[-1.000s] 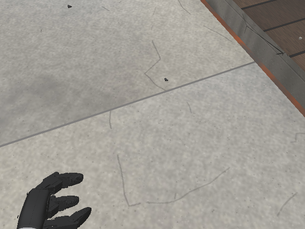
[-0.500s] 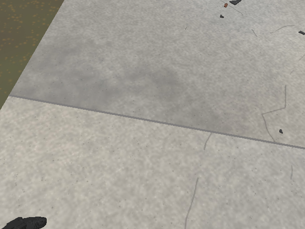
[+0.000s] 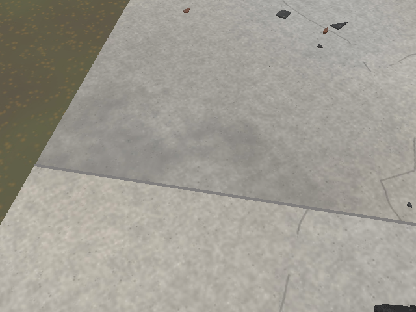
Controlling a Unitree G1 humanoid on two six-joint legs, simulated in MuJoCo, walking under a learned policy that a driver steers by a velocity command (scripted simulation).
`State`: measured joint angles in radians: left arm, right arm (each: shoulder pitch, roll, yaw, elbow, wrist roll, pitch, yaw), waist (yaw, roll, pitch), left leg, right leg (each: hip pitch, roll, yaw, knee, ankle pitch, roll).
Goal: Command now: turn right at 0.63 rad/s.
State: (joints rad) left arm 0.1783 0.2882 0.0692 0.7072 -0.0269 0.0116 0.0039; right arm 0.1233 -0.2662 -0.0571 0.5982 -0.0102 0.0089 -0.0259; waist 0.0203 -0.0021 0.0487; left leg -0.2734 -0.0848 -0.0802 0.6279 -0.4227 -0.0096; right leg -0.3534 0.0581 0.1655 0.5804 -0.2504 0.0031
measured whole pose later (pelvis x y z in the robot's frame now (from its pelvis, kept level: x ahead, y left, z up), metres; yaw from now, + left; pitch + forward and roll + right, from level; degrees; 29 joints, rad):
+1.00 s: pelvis +0.29 -0.31 -0.02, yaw -25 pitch +1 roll +0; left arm 0.47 0.25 0.01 0.88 0.04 -0.08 0.02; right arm 0.13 -0.28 -0.01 0.75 -0.01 -0.01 0.08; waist 0.02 0.01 0.05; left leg -0.69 -0.05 0.17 0.74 -0.02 0.14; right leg 0.33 0.10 -0.24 0.17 -0.42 -0.02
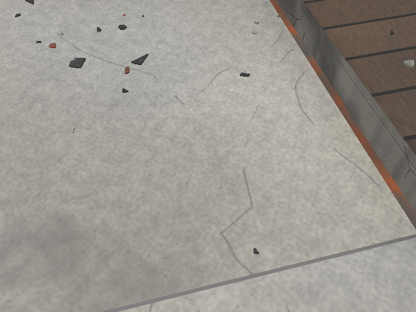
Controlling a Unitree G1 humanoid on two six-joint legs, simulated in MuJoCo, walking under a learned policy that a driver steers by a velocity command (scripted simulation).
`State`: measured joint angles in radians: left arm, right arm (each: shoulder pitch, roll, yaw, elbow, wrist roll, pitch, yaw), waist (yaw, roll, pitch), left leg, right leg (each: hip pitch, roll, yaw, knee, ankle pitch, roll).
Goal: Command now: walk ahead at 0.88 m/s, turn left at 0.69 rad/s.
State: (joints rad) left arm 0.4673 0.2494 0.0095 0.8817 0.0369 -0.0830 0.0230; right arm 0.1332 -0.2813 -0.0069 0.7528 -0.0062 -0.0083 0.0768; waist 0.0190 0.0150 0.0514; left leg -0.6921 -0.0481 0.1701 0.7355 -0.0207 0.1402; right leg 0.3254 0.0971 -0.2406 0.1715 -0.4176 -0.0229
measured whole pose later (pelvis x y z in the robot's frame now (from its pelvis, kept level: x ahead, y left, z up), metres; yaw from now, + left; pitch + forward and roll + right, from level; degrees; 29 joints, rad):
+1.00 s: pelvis +0.54 +0.21 +0.01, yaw +54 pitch +4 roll +0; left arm 0.56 0.27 0.03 0.91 0.03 -0.07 0.00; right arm 0.00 -0.30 -0.02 0.56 -0.05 -0.01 0.09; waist 0.12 0.00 -0.01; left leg -0.59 0.02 0.06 0.68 -0.27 0.13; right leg 0.19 -0.14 -0.24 0.27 -0.44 0.10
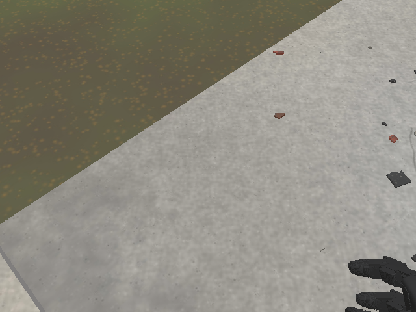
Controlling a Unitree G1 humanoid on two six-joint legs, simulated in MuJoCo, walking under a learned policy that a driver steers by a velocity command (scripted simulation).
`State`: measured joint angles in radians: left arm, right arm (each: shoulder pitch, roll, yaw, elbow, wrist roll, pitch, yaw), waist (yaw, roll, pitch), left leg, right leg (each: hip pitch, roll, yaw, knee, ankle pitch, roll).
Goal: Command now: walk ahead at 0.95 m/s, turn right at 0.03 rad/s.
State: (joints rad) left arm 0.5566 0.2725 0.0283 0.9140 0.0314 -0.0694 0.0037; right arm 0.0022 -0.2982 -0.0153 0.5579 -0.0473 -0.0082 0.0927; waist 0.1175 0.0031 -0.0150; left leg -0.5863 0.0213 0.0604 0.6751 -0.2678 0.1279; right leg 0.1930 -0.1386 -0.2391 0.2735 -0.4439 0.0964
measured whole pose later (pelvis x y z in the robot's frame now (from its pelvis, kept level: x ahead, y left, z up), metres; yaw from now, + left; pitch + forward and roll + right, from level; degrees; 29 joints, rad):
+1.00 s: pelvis +0.87 -0.14 +0.02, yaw -49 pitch +2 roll +2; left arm 0.25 0.39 0.08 0.76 0.03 -0.03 -0.03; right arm 0.22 -0.31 -0.03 0.70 -0.05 -0.07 -0.02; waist 0.02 -0.04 0.03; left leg -0.32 0.02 0.05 0.53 -0.24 -0.03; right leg -0.43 0.05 0.05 1.31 -0.31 -0.11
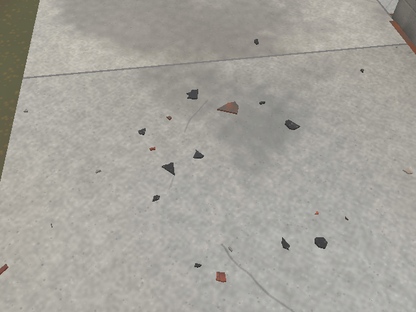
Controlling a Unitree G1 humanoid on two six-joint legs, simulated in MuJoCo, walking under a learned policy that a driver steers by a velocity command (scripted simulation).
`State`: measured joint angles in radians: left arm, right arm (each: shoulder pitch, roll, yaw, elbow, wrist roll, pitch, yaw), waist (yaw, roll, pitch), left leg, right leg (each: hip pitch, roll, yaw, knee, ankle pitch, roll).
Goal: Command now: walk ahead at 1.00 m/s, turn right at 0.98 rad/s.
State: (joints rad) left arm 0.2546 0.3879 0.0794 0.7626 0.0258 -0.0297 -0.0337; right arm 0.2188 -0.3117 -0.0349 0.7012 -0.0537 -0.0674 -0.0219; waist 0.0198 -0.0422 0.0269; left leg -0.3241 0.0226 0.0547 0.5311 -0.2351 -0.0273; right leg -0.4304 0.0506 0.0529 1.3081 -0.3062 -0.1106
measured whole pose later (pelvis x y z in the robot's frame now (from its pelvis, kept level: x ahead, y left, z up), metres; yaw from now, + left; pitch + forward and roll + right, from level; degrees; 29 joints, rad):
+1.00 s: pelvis +0.68 -0.13 +0.00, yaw -35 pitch +0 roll +1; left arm 0.15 0.26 0.04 0.76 0.00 0.03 0.04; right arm 0.16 -0.22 -0.02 0.77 -0.02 -0.04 0.02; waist -0.03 0.00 0.08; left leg -0.39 -0.08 0.02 0.43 -0.05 0.07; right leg -0.46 -0.04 0.10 0.82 -0.37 0.06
